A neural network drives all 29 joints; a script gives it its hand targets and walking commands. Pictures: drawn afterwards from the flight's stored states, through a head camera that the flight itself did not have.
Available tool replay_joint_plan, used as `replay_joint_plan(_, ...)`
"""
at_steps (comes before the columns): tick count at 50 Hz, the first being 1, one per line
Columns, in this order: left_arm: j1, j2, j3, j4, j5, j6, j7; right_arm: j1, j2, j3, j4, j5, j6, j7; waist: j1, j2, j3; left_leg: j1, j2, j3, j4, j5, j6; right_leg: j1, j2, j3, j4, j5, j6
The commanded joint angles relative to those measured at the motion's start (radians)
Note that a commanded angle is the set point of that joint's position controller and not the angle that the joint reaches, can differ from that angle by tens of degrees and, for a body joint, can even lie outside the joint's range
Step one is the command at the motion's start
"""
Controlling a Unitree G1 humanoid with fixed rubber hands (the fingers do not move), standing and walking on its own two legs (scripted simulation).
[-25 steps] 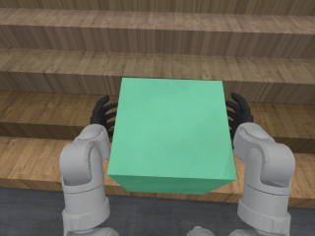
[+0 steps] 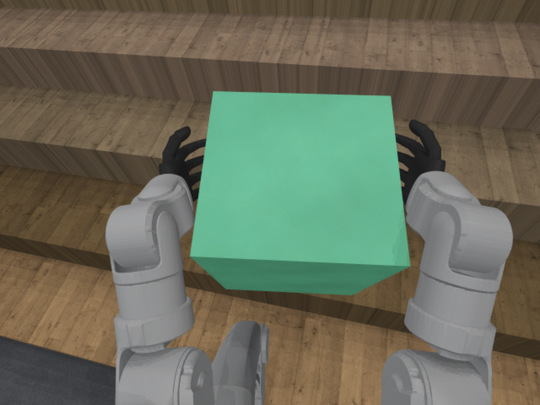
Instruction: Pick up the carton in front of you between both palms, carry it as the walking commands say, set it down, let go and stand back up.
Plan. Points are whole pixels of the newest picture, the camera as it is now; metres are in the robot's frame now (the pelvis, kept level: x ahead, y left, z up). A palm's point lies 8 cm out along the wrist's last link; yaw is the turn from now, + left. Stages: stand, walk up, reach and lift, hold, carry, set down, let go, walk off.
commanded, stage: carry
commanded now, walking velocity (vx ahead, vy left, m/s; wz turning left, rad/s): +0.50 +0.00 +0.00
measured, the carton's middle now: (293, 209) +0.37 +0.03 +0.07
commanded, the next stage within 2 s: none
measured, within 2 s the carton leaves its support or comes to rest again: neither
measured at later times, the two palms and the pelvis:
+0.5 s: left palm out of the picture +0.74 +0.14 +0.32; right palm out of the picture +0.70 -0.15 +0.34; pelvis +0.37 +0.06 +0.17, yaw -2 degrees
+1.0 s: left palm out of the picture +1.08 +0.23 +0.58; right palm out of the picture +1.08 -0.07 +0.56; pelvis +0.70 +0.09 +0.35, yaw +0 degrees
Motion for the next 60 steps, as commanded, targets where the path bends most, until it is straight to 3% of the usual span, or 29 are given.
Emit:
replay_joint_plan(1, -0.668, -0.741, -0.696, -0.121, -0.329, 0.016, -0.12, -0.535, 0.696, 0.664, 0.026, 0.187, 0.005, 0.03, 0.049, -0.104, -0.4, -0.638, 0.035, -0.035, 0.365, -0.195, 0.034, 0.786, -0.383, 0.429, -0.091, 0.482, -0.213)
replay_joint_plan(4, -0.666, -0.723, -0.698, -0.093, -0.348, 0.026, -0.129, -0.525, 0.664, 0.663, 0.049, 0.184, 0.014, 0.019, -0.007, -0.071, -0.238, -0.388, 0.052, 0.095, -0.063, -0.183, 0.025, 0.462, -0.236, 0.202, -0.261, 0.46, -0.11)
replay_joint_plan(7, -0.654, -0.741, -0.67, -0.084, -0.337, 0.028, -0.135, -0.511, 0.713, 0.694, 0.067, 0.213, 0.021, 0.02, -0.192, -0.284, -0.503, 0.65, -0.139, 0.271, -0.526, 0.212, 0.073, 0.013, -0.176, -0.021, -0.134, 1.744, -0.113)
replay_joint_plan(8, -0.679, -0.755, -0.671, -0.109, -0.326, 0.025, -0.138, -0.54, 0.769, 0.724, 0.032, 0.24, 0.016, 0.029, -0.331, -0.336, -0.642, 0.809, -0.152, 0.253, -0.643, 0.293, 0.053, 0.113, -0.225, -0.029, 0.11, 1.92, -0.089)
replay_joint_plan(9, -0.694, -0.764, -0.665, -0.126, -0.305, 0.022, -0.142, -0.591, 0.803, 0.758, 0.013, 0.271, 0.007, 0.043, -0.388, -0.187, -0.752, 0.968, -0.201, 0.183, -0.991, 0.427, 0.041, 0.201, -0.157, -0.047, 0.525, 1.846, -0.018)
replay_joint_plan(10, -0.697, -0.795, -0.657, -0.143, -0.266, 0.014, -0.143, -0.612, 0.858, 0.798, 0.006, 0.306, -0.002, 0.064, -0.346, 0.068, -0.796, 1.178, -0.033, -0.138, -1.249, 0.885, 0.13, 0.036, 0.005, 0.071, 0.97, 0.632, 0.079)
replay_joint_plan(11, -0.551, -0.767, -0.617, -0.075, -0.214, 0.007, -0.14, -0.523, 0.87, 0.84, 0.047, 0.361, -0.015, 0.08, -0.281, 0.311, -0.914, 1.338, 0.265, -0.803, -1.326, 1.455, 0.368, -0.318, 0.242, 0.264, 1.552, 0.04, 0.127)
replay_joint_plan(12, -0.474, -0.722, -0.555, -0.064, -0.141, -0.001, -0.128, -0.568, 0.924, 0.877, 0.013, 0.415, -0.024, 0.095, -0.299, 0.134, -0.946, 1.406, 0.25, -0.805, -1.259, 1.305, 0.358, -0.425, 0.201, 0.385, 1.694, 0.047, 0.056)
replay_joint_plan(15, -0.511, -0.704, -0.513, -0.065, -0.051, -0.023, -0.113, -0.722, 1.019, 0.932, -0.017, 0.503, -0.056, 0.141, -0.237, -0.004, -0.588, 1.205, 0.179, -0.629, -1.295, 0.609, 0.213, -0.687, 0.079, 0.31, 1.561, -0.004, -0.017)
replay_joint_plan(19, -0.45, -0.658, -0.512, 0.001, -0.003, -0.048, -0.106, -0.697, 1.014, 0.918, 0.067, 0.524, -0.067, 0.166, -0.237, -0.137, -0.46, 1.254, 0.234, -0.48, -1.408, 0.784, 0.2, -0.854, -0.011, 0.174, 1.452, -0.162, -0.046)
replay_joint_plan(24, -0.48, -0.582, -0.501, 0.077, 0.026, -0.009, -0.068, -0.667, 0.881, 0.767, 0.185, 0.479, -0.023, 0.162, -0.202, -0.005, -0.328, 1.242, 0.156, -0.264, -1.558, 0.657, 0.167, -1.105, -0.058, 0.025, 1.464, -0.274, -0.085)
replay_joint_plan(26, -0.564, -0.599, -0.525, 0.071, -0.008, 0.025, -0.052, -0.68, 0.839, 0.702, 0.206, 0.458, 0.005, 0.156, -0.143, 0.027, -0.222, 0.735, 0.074, -0.041, -1.787, 0.909, 0.15, -0.525, -0.038, -0.118, 0.868, -0.15, -0.077)
replay_joint_plan(27, -0.617, -0.604, -0.546, 0.075, -0.039, 0.043, -0.047, -0.648, 0.811, 0.657, 0.227, 0.435, 0.024, 0.148, -0.128, 0.144, -0.34, 0.68, 0.082, 0.047, -1.68, 1.536, 0.164, -0.28, 0.053, -0.221, 0.879, -0.021, -0.085)
replay_joint_plan(29, -0.699, -0.691, -0.617, 0.044, -0.135, 0.073, -0.048, -0.664, 0.762, 0.593, 0.23, 0.371, 0.054, 0.132, 0.05, 0.353, -0.558, 0.882, 0.141, 0.117, -1.336, 2.163, 0.124, -0.112, 0.119, -0.254, 0.751, 0.088, -0.083)
replay_joint_plan(30, -0.778, -0.732, -0.649, 0.025, -0.18, 0.077, -0.052, -0.67, 0.765, 0.55, 0.227, 0.336, 0.065, 0.125, 0.106, 0.247, -0.651, 0.918, 0.088, 0.105, -1.014, 2.251, 0.017, 0.053, 0.137, -0.132, 0.482, 0.195, -0.107)
replay_joint_plan(31, -0.765, -0.791, -0.681, 0.022, -0.24, 0.079, -0.065, -0.648, 0.731, 0.523, 0.201, 0.289, 0.073, 0.114, 0.19, 0.142, -0.691, 0.851, 0.022, 0.046, -0.547, 1.725, -0.027, 0.178, 0.061, 0.102, 0.181, 0.321, -0.164)
replay_joint_plan(32, -0.73, -0.818, -0.7, 0.041, -0.282, 0.067, -0.075, -0.569, 0.723, 0.504, 0.211, 0.235, 0.079, 0.111, 0.074, -0.308, -0.716, 0.418, -0.222, -0.068, -0.016, 0.319, -0.147, 0.397, -0.232, 0.686, 0.044, 1.111, -0.359)
replay_joint_plan(34, -0.875, -0.92, -0.764, -0.018, -0.392, 0.054, -0.107, -0.542, 0.666, 0.416, 0.232, 0.121, 0.069, 0.092, 0.056, -0.007, -0.736, 0.199, -0.162, -0.311, 0.325, 0.242, -0.038, 0.4, -0.282, 0.85, 0.055, 0.571, -0.386)
replay_joint_plan(37, -1.112, -0.978, -0.801, -0.043, -0.514, 0.041, -0.145, -0.645, 0.562, 0.349, 0.211, 0.044, 0.046, 0.058, -0.049, 0.123, -0.412, 0.074, -0.044, -0.234, 0.11, 0.263, 0.036, 0.16, -0.255, 0.604, -0.011, 0.032, -0.177)
replay_joint_plan(42, -0.991, -0.87, -0.624, 0.154, -0.453, 0.089, -0.141, -0.617, 0.52, 0.339, 0.343, 0.02, 0.097, 0.026, 0.053, -0.056, -0.32, -0.401, -0.003, -0.072, 0.395, -0.046, 0.069, 0.445, -0.336, 0.505, -0.126, 0.321, -0.232)
replay_joint_plan(45, -0.96, -0.811, -0.516, 0.233, -0.395, 0.128, -0.139, -0.708, 0.552, 0.361, 0.388, 0.062, 0.145, 0.022, 0.011, -0.059, -0.216, -0.491, 0.07, -0.03, 0.16, -0.119, 0.052, 0.414, -0.275, 0.344, -0.227, 0.151, -0.134)
replay_joint_plan(47, -0.988, -0.795, -0.463, 0.227, -0.376, 0.153, -0.137, -0.785, 0.599, 0.4, 0.386, 0.099, 0.167, 0.014, -0.041, -0.105, -0.185, 0.089, 0.061, 0.133, -0.398, 0.046, 0.034, -0.024, -0.168, 0.124, -0.478, 0.312, -0.127)
replay_joint_plan(50, -0.971, -0.75, -0.371, 0.224, -0.28, 0.189, -0.124, -0.911, 0.749, 0.479, 0.343, 0.23, 0.186, 0.011, -0.257, -0.412, -0.566, 0.691, -0.107, 0.269, -0.563, 0.286, 0.074, 0.052, -0.189, -0.091, -0.061, 1.697, -0.114)
replay_joint_plan(51, -0.977, -0.746, -0.349, 0.226, -0.239, 0.195, -0.12, -0.984, 0.796, 0.51, 0.313, 0.277, 0.183, 0.019, -0.352, -0.338, -0.649, 0.791, -0.163, 0.276, -0.812, 0.322, 0.042, 0.167, -0.172, -0.105, 0.254, 1.798, -0.072)
replay_joint_plan(52, -0.961, -0.74, -0.317, 0.227, -0.182, 0.191, -0.114, -1.021, 0.835, 0.545, 0.296, 0.315, 0.173, 0.031, -0.355, -0.152, -0.755, 0.989, -0.139, 0.115, -1.127, 0.475, 0.053, 0.141, -0.082, -0.038, 0.652, 1.495, 0.002)
replay_joint_plan(53, -0.867, -0.734, -0.307, 0.263, -0.124, 0.184, -0.109, -0.985, 0.909, 0.574, 0.298, 0.37, 0.16, 0.053, -0.239, 0.0, -0.69, 1.08, 0.098, -0.331, -1.315, 0.908, 0.16, -0.172, 0.03, 0.04, 0.96, 0.303, 0.064)
replay_joint_plan(54, -0.795, -0.7, -0.253, 0.294, -0.063, 0.168, -0.105, -1.019, 0.962, 0.605, 0.293, 0.422, 0.135, 0.071, -0.228, 0.207, -0.871, 1.212, 0.284, -0.758, -1.307, 1.281, 0.347, -0.343, 0.15, 0.25, 1.466, 0.125, 0.075)
replay_joint_plan(57, -0.875, -0.709, -0.259, 0.238, 0.006, 0.12, -0.096, -1.201, 1.073, 0.678, 0.166, 0.513, 0.061, 0.116, -0.204, 0.014, -0.676, 1.112, 0.225, -0.674, -1.314, 0.4, 0.211, -0.644, 0.036, 0.298, 1.553, 0.066, -0.037)
replay_joint_plan(60, -0.874, -0.669, -0.305, 0.199, 0.017, 0.077, -0.09, -1.173, 1.071, 0.713, 0.136, 0.525, 0.026, 0.134, -0.183, -0.044, -0.534, 1.021, 0.259, -0.52, -1.413, 0.335, 0.149, -0.693, -0.049, 0.264, 1.408, 0.067, -0.061)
